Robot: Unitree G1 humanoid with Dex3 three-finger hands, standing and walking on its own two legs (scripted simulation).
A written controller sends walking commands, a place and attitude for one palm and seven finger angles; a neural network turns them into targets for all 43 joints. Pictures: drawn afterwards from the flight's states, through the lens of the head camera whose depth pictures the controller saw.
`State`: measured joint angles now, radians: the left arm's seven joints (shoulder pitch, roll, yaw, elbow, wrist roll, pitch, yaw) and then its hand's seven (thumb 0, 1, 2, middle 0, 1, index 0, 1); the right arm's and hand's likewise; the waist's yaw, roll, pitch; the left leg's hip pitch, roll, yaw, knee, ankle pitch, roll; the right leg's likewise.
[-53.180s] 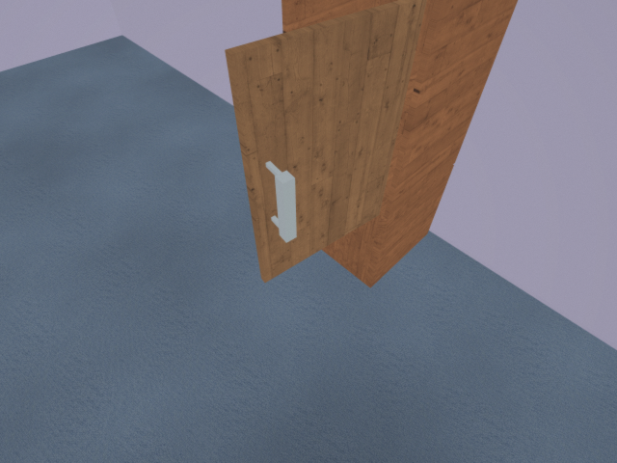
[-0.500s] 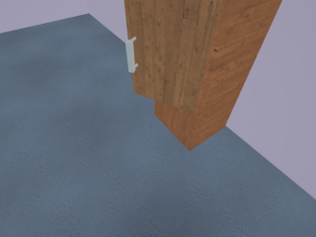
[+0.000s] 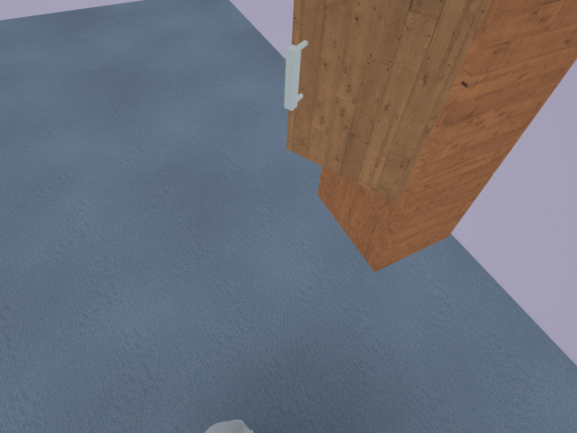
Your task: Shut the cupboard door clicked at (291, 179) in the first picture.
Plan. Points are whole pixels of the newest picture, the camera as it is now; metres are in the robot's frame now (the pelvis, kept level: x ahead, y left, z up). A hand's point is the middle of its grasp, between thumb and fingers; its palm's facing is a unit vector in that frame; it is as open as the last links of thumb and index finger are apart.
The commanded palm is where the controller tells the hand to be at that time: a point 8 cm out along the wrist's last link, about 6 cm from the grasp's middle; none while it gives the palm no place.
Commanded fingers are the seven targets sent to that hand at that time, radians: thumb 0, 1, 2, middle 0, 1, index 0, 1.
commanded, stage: walk to a spot facing it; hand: left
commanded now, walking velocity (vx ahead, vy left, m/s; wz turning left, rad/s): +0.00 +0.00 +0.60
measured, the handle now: (297, 75) +0.95 +0.01 -0.03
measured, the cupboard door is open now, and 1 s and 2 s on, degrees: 29 29 29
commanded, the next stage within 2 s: turn to face it in 1.82 s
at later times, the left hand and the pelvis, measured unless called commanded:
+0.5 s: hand out of the picture +0.07 +0.21 -0.14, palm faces +0.28 -0.92 -0.29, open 7.4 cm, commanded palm none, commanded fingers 0.00 0.90 0.90 -0.20 -0.30 -0.20 -0.30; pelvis +0.00 -0.03 +0.01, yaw +18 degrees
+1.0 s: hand out of the picture -0.09 +0.18 -0.17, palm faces +0.60 -0.75 -0.27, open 7.4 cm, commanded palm none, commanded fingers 0.00 0.90 0.90 -0.20 -0.30 -0.20 -0.30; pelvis +0.01 -0.02 +0.01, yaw +37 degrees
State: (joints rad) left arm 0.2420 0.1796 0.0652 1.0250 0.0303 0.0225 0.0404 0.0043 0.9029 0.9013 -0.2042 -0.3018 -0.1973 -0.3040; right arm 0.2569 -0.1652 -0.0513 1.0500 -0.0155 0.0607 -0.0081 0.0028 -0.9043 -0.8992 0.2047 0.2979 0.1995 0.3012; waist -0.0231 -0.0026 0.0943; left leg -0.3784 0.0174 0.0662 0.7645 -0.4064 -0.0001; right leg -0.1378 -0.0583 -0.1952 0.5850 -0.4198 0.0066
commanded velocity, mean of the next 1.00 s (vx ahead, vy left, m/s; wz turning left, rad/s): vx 0.05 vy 0.00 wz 0.60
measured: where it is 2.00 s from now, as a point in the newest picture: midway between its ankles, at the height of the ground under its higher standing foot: (208, 424)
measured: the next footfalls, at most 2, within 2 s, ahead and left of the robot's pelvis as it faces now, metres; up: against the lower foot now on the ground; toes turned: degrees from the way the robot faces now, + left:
right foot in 0.52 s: +0.07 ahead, -0.16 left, +0.00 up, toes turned +20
left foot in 0.86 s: -0.02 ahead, +0.10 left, +0.00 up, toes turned +37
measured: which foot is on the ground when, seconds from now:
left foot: down 0.00-0.50, up 0.52-0.84, down 0.86-1.00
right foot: down 0.00-0.04, up 0.06-0.50, down 0.52-0.86, up 0.88-1.00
